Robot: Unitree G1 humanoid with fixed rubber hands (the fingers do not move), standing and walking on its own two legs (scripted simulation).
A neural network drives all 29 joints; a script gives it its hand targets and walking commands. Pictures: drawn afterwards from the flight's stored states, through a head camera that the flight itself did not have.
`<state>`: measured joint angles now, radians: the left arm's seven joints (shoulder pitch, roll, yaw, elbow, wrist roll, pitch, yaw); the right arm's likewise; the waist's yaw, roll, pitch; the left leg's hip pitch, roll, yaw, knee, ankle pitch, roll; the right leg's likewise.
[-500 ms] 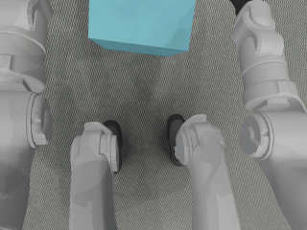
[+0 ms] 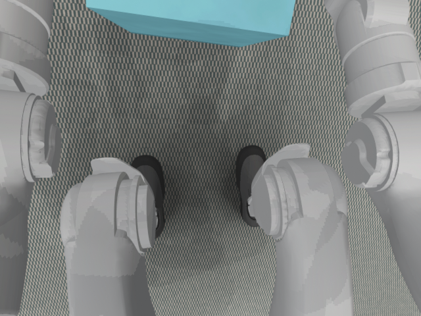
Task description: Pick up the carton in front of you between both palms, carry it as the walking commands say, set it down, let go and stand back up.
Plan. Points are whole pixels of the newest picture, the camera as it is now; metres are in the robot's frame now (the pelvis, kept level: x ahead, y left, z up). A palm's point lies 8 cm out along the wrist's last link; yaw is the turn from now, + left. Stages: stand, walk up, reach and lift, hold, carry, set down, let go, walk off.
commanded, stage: reach and lift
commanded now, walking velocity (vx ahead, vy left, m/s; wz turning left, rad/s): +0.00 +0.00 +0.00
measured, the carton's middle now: out of the picture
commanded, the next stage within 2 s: none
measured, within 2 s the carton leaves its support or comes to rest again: leaves its support in 0.68 s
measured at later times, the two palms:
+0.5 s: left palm out of the picture +0.58 +0.15 -0.17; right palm out of the picture +0.56 -0.15 -0.17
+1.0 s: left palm out of the picture +0.53 +0.16 -0.01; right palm out of the picture +0.52 -0.13 -0.01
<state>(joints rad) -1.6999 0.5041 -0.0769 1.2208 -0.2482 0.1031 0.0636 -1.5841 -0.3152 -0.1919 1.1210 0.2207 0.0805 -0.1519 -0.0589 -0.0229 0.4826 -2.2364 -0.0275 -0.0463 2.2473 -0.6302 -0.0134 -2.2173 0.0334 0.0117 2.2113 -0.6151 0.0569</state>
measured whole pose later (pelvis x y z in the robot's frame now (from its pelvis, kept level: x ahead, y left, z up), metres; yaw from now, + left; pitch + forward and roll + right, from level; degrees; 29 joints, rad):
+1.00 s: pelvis -0.01 -0.01 +0.07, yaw +3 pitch +42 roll -2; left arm -1.31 0.15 0.39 0.90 0.19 0.37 0.02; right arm -1.22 -0.02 -0.56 0.76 -0.19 0.36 -0.09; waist -0.03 -0.01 -0.02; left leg -2.18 -0.07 -0.07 1.97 -0.53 -0.04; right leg -2.15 0.06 0.04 1.96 -0.55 0.06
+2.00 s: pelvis +0.05 -0.01 +0.31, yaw +4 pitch +26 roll +0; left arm -0.60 -0.11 0.38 0.55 0.25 0.40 0.00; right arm -0.58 0.13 -0.42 0.53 -0.24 0.40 -0.02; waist -0.01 0.00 -0.20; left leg -1.16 -0.04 -0.06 1.11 -0.41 -0.02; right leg -1.15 0.03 0.06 1.11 -0.41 0.03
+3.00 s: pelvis +0.08 -0.01 +0.41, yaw +4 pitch -5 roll +0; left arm -0.32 -0.17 0.29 0.35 0.30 0.63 -0.03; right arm -0.33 0.17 -0.31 0.35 -0.31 0.62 0.02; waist 0.00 0.00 0.04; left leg -0.15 -0.01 -0.07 0.44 -0.21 -0.01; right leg -0.14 0.01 0.07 0.43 -0.21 0.01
